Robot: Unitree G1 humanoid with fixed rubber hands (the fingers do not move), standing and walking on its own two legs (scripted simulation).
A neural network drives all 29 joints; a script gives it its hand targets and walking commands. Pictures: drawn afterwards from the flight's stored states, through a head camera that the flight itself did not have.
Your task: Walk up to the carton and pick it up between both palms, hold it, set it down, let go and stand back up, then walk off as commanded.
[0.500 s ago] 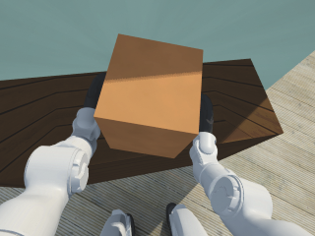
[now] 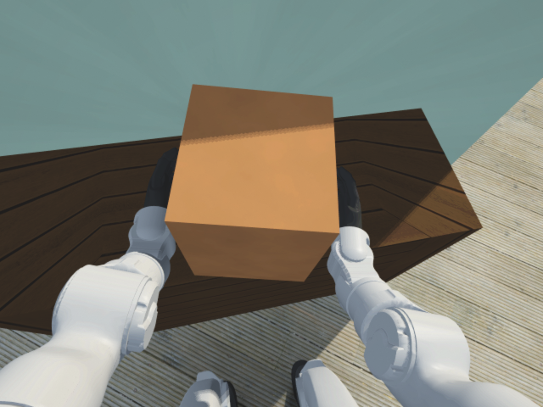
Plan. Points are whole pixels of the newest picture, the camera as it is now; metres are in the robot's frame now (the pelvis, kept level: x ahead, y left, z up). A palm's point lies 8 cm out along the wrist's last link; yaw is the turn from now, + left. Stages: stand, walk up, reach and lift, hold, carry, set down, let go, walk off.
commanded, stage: reach and lift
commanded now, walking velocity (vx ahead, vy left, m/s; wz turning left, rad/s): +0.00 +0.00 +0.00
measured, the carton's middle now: (255, 196) +0.43 -0.01 -0.03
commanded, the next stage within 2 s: none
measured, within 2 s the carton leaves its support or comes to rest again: leaves its support in 0.22 s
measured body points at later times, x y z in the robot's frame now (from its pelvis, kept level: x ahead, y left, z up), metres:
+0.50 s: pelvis -0.03 +0.00 +0.00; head +0.02 +0.01 +0.45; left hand +0.42 +0.11 +0.05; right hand +0.36 -0.17 +0.05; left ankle +0.01 +0.08 -0.68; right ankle +0.04 -0.16 -0.68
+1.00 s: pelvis -0.03 -0.03 +0.03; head -0.07 -0.03 +0.47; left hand +0.41 +0.10 +0.19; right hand +0.37 -0.19 +0.16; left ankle +0.01 +0.08 -0.68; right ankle +0.04 -0.16 -0.68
